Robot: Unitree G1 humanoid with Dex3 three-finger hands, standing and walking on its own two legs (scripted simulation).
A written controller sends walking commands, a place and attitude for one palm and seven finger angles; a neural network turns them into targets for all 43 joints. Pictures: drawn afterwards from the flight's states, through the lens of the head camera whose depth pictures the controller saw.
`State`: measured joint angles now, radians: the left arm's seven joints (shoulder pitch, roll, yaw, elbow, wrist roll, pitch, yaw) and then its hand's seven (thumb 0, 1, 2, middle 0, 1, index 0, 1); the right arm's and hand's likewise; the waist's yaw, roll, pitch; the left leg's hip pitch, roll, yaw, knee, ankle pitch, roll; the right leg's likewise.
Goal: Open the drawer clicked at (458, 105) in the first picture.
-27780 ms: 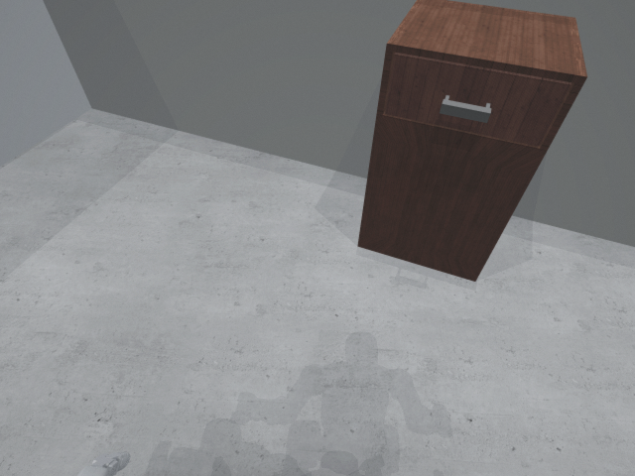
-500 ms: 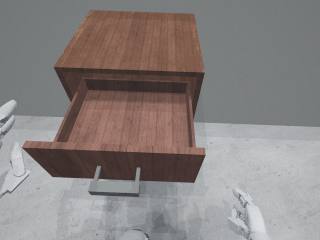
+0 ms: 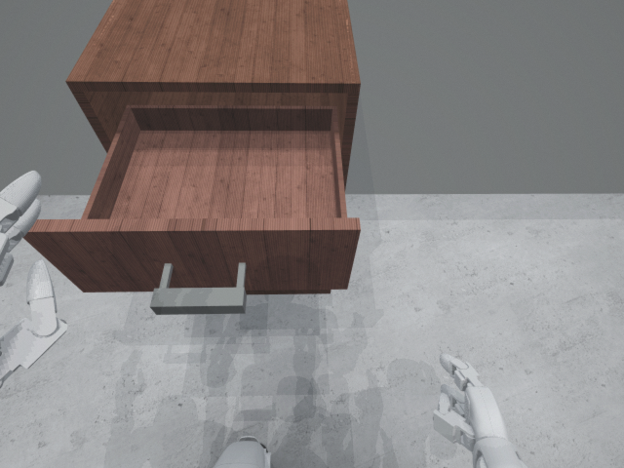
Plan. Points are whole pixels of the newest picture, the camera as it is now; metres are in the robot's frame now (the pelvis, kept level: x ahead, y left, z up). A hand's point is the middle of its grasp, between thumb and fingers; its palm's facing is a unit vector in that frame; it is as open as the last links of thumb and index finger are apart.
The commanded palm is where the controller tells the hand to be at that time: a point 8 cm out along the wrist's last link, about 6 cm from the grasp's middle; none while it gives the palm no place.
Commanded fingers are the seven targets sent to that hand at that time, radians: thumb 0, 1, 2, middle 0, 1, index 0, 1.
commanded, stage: stop stepping back and stand still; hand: left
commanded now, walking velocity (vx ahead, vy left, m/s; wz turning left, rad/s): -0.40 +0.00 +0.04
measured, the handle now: (202, 285) +0.35 +0.19 -0.03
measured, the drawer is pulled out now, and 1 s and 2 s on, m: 0.29 0.29 0.29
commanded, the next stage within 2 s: let the arm hang, fingers relaxed in 0.82 s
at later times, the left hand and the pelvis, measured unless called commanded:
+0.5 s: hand out of the picture +0.07 +0.22 +0.19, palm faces +0.45 -0.77 -0.45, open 7.4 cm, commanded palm +0.02 +0.26 +0.19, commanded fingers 0.00 0.90 0.90 -0.20 -0.30 -0.20 -0.30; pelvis -0.09 -0.03 +0.00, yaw +4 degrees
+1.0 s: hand out of the picture +0.08 +0.20 +0.10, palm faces +0.32 -0.81 -0.50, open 7.4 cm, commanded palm none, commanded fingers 0.00 0.90 0.90 -0.20 -0.30 -0.20 -0.30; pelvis -0.11 -0.05 +0.00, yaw +6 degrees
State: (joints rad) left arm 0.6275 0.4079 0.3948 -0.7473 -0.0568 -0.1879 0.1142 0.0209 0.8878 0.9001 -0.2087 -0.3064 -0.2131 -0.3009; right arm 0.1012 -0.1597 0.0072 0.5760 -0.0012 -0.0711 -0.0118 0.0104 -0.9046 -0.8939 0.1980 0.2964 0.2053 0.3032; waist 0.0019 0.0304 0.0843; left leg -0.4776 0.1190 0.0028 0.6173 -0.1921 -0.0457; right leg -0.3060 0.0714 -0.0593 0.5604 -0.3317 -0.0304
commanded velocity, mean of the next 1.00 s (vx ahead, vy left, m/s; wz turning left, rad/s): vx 0.14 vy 0.03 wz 0.00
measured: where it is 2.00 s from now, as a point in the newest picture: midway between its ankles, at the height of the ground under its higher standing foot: outside the picture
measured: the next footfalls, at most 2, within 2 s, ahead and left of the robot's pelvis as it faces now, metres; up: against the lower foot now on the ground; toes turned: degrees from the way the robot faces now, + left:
left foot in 0.32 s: -0.08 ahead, +0.07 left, +0.00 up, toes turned +7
right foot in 0.92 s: -0.06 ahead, -0.13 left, +0.00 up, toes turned +0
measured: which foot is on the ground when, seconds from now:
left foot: down 0.00-0.02, up 0.04-0.30, down 0.32-1.00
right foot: down 0.00-0.72, up 0.74-0.90, down 0.92-1.00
